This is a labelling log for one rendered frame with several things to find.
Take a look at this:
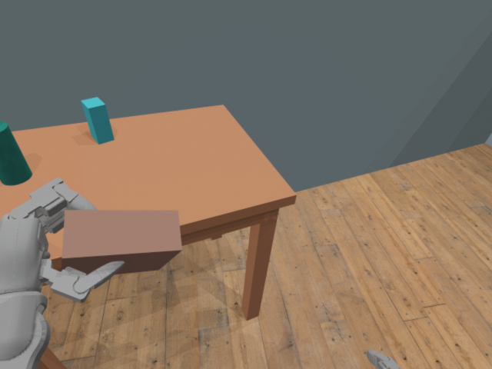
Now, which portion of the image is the left robot forearm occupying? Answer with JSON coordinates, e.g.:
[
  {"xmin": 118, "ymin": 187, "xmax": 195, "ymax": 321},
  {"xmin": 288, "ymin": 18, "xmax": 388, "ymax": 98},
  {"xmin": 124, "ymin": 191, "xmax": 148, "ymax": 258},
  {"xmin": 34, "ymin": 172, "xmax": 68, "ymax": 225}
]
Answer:
[{"xmin": 0, "ymin": 291, "xmax": 51, "ymax": 369}]

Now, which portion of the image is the robot left hand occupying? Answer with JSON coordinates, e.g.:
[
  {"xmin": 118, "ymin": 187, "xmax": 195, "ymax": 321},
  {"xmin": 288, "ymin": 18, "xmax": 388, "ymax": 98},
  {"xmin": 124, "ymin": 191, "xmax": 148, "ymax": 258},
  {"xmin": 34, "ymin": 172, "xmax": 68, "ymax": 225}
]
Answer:
[{"xmin": 0, "ymin": 178, "xmax": 125, "ymax": 303}]

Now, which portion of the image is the robot right hand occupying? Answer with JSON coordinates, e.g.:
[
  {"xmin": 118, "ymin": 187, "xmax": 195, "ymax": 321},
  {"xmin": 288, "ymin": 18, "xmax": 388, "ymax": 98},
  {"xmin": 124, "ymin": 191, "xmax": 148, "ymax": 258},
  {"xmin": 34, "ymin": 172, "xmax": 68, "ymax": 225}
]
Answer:
[{"xmin": 367, "ymin": 349, "xmax": 399, "ymax": 369}]

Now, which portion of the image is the sponge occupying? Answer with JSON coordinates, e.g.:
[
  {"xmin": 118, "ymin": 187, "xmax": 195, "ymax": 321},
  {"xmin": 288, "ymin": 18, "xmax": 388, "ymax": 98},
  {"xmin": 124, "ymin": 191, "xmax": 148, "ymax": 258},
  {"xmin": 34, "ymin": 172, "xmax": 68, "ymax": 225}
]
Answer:
[{"xmin": 61, "ymin": 210, "xmax": 182, "ymax": 275}]

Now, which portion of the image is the table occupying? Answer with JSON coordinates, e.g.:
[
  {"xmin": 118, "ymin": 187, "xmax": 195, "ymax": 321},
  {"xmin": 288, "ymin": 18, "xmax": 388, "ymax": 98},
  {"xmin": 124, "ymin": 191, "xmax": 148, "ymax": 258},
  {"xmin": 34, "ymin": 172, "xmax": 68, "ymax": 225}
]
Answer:
[{"xmin": 0, "ymin": 105, "xmax": 297, "ymax": 369}]

